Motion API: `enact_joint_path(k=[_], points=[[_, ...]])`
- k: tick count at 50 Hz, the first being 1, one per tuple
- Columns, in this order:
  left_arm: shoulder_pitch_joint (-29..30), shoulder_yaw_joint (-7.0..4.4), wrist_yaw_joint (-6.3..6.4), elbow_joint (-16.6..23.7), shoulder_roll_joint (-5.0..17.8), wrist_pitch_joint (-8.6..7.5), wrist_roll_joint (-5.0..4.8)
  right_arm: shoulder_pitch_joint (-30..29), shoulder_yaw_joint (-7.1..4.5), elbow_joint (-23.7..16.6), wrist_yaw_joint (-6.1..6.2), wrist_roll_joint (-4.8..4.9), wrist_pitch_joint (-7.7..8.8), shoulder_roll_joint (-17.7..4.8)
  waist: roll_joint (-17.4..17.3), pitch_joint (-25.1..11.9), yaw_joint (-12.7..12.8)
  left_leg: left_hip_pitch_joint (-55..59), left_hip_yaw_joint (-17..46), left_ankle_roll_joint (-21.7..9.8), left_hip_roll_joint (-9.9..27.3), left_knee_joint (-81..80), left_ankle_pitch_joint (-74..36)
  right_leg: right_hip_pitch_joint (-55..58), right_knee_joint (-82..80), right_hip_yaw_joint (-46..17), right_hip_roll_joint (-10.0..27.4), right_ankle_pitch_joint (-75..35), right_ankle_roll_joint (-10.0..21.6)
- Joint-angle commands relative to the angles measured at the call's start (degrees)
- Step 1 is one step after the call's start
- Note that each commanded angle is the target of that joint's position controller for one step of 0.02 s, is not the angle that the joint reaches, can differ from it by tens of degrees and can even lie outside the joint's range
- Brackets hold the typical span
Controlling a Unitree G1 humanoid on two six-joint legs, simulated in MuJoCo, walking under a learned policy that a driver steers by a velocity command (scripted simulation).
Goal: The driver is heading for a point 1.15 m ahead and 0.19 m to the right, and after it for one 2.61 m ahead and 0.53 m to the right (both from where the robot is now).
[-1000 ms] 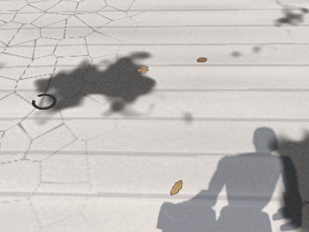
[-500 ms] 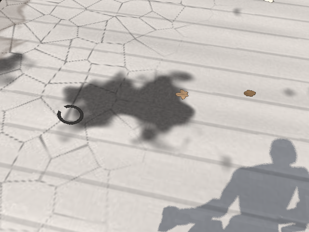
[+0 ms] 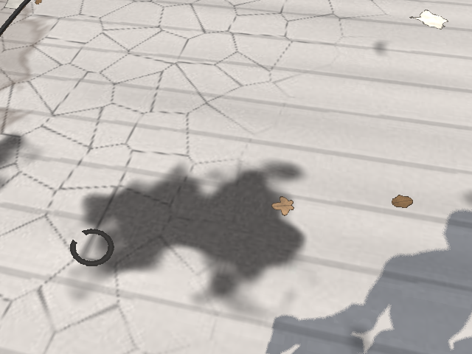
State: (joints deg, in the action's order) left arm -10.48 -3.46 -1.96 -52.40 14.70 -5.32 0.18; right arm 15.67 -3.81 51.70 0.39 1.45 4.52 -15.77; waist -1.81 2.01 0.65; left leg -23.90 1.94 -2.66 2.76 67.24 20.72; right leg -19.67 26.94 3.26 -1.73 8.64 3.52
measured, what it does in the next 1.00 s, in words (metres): walks ahead, turning right: left foot, then right foot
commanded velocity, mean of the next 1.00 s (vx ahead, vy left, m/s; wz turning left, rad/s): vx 0.50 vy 0.00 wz -0.20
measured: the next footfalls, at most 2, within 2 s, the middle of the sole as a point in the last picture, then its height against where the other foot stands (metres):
left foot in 0.40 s outside the picture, level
right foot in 0.96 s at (294, 281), level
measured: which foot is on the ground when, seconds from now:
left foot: up 0.00-0.38, down 0.40-0.94, up 0.96-1.00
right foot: down 0.00-0.42, up 0.44-0.94, down 0.96-1.00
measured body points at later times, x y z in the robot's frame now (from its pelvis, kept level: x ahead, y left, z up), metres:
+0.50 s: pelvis +0.29 +0.06 -0.01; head +0.32 +0.07 +0.44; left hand +0.31 +0.33 -0.15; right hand +0.44 -0.20 -0.11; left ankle +0.37 +0.15 -0.74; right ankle +0.14 -0.08 -0.65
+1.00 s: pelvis +0.57 +0.00 -0.02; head +0.61 -0.02 +0.43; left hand +0.81 +0.20 -0.12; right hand +0.53 -0.28 -0.16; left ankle +0.40 +0.16 -0.67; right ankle +0.65 -0.10 -0.74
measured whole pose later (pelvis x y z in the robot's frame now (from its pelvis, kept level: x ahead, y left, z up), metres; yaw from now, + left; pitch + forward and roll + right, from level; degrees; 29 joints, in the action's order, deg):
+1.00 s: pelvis +0.57 +0.00 -0.02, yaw -15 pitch +2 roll +1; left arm -4.3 -4.7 -2.7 -44.8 15.4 -2.8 -1.4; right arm 16.3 -3.7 54.1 1.3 0.1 3.2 -15.3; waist 0.5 3.1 -1.0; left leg -5.4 -7.8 1.6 3.3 52.3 29.6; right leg -28.8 36.5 3.5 -2.0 9.8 6.8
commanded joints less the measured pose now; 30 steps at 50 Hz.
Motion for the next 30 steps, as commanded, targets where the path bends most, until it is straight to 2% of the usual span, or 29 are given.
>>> enact_joint_path(k=[1, 4, 6, 10, 14, 17, 18, 19, 20, 21, 22, 23, 24, 25, 26, 27, 29, 30], points=[[-0.35, -0.78, 0.15, 2.01, 5.59, -0.96, 0.46, 1.34, -1.41, -3.2, 0.43, -0.43, -0.05, -4.28, 7.44, -3.66, -0.98, -9.55, 2.4, 0.06, 5.79, -2.24, -5.15, 9.22, -17.72, -17.82, 14.6, -0.05, 9.17], [-2.56, -1.3, 1.05, 0.8, 8.03, -1.17, 0.11, -2.73, -1.33, -4.54, 0.66, -1.0, -0.73, -3.68, 5.53, -1.37, -0.72, -13.69, 1.62, 2.13, 6.49, -10.08, -11.4, 9.0, -20.31, -13.72, 14.57, -6.15, 10.21], [-4.12, -1.37, 1.67, 0.19, 8.56, -0.86, -0.1, -6.03, -1.22, -5.35, 0.51, -1.22, -0.54, -3.26, 4.91, -0.8, 0.13, -15.48, 1.18, 2.98, 6.28, -16.99, -17.86, 10.78, -20.71, -11.12, 13.76, -8.76, 9.42], [-7.43, -1.35, 2.19, -1.09, 9.05, -0.39, -0.77, -13.56, -0.42, -6.96, -0.35, -0.8, 0.06, -1.63, 5.11, 0.85, 2.73, -12.51, -1.54, 3.16, 3.73, -30.26, -27.11, 12.13, -21.07, -6.54, 11.85, -8.76, 7.59], [-11.41, -1.58, 2.3, -3.22, 9.38, 0.73, -1.13, -19.22, 0.01, -8.93, -1.66, -0.31, 0.56, -1.85, 5.06, 2.83, 4.43, -14.05, -1.67, 2.15, 2.43, -36.3, -25.24, 19.51, -18.33, -6.88, 14.82, -9.79, 7.59], [-10.91, -2.14, 2.67, -3.64, 10.48, 1.69, -1.32, -18.23, -0.37, -9.41, -2.53, -0.22, 1.05, -3.65, 6.11, 1.88, 2.23, -11.28, -1.75, -0.11, 1.3, -38.6, -19.0, 24.41, -13.83, -7.56, 17.27, -17.57, 6.26], [-9.72, -2.31, 2.76, -3.34, 11.01, 1.93, -1.35, -15.13, -0.91, -8.66, -2.55, -0.3, 1.17, -4.93, 6.89, -0.13, 0.18, -6.27, -2.96, -1.06, -0.19, -39.02, -17.04, 24.85, -10.27, -7.01, 16.92, -25.85, 5.56], [-8.31, -2.2, 2.8, -3.03, 10.76, 2.27, -1.41, -8.27, -1.95, -6.57, -2.37, -0.52, 1.21, -6.65, 6.68, -4.24, -3.71, 3.31, -4.76, -2.47, -2.11, -40.27, -17.43, 23.68, -2.38, -5.08, 14.83, -34.35, 4.34], [-8.35, -1.47, 2.84, -2.39, 9.0, 2.41, -0.99, 1.83, -3.35, -3.55, -1.87, -0.91, 1.14, -9.77, 4.73, -11.28, -7.6, 19.03, -2.57, -4.64, -0.05, -38.5, -18.54, 16.78, 10.31, -2.85, 11.63, -31.59, 2.58], [-13.83, 0.27, 2.45, -0.98, 3.47, 1.66, -0.02, 9.47, -4.68, -2.16, -1.4, -2.01, 0.91, -15.66, -7.01, -20.66, -6.66, 42.0, 19.65, -12.31, 14.69, -38.5, -15.0, -4.07, 32.69, -0.28, 4.18, -9.55, -0.96], [-14.66, 0.94, 2.0, -1.78, 2.12, 0.2, -0.65, 10.61, -3.86, -1.41, -1.68, -1.04, 0.66, -13.21, -14.69, -25.25, -6.52, 48.38, 39.86, -17.44, 20.55, -48.48, -6.48, -16.84, 44.91, -6.17, -1.98, 23.98, -2.18], [-9.87, -0.55, 1.6, -0.9, 7.97, -0.9, -2.5, 6.89, -2.57, -2.03, -1.6, -0.72, 0.77, -9.36, -9.35, -17.71, -7.12, 42.8, 33.89, -14.27, 18.9, -49.8, -1.3, -22.94, 50.01, -10.42, 1.87, 23.13, -0.85], [-5.35, -0.7, 1.53, 0.33, 8.74, -1.37, -3.39, 2.39, -1.94, -3.15, -1.32, -1.08, 0.85, -7.24, -5.92, -11.31, -6.2, 34.55, 25.19, -11.8, 17.01, -50.88, -3.07, -23.9, 49.06, -9.11, 4.88, 18.04, 0.04], [-3.48, -0.84, 1.83, 0.47, 8.19, -1.16, -2.99, -1.47, -1.36, -3.48, -1.38, -1.56, 1.07, -5.56, -2.16, -6.71, -4.37, 26.02, 18.78, -10.37, 14.87, -53.2, -6.91, -21.72, 45.21, -8.18, 7.37, 13.26, -0.06], [-3.78, -1.36, 2.16, 0.11, 7.89, -0.34, -2.38, -3.94, -0.81, -3.61, -1.46, -2.02, 1.54, -3.68, -2.74, -4.43, -2.45, 20.62, 14.03, -9.02, 12.88, -55.19, -10.02, -18.62, 41.49, -8.73, 9.2, 10.03, -0.19], [-5.38, -1.38, 2.22, -0.42, 6.62, 0.66, -2.23, -4.97, -0.64, -3.31, -1.56, -2.34, 1.8, -3.13, -3.82, -3.64, -1.05, 17.0, 10.94, -8.41, 11.94, -56.99, -11.63, -15.4, 40.03, -9.11, 9.84, 8.11, -0.41], [-6.38, -1.21, 2.34, -0.61, 4.38, 2.07, -2.2, -4.53, -0.87, -2.34, -1.42, -2.37, 2.34, -3.89, -3.31, -2.27, 0.0, 13.87, 6.26, -8.75, 11.63, -59.52, -15.55, -14.71, 38.0, -9.33, 10.1, 5.77, -1.12], [-5.39, -1.3, 2.42, -0.08, 4.23, 2.45, -2.13, -4.05, -1.1, -1.9, -1.15, -2.53, 2.51, -4.71, -2.61, -1.45, 0.14, 13.67, 4.32, -8.87, 11.7, -60.33, -17.33, -16.36, 36.53, -9.79, 10.04, 3.55, -1.5]])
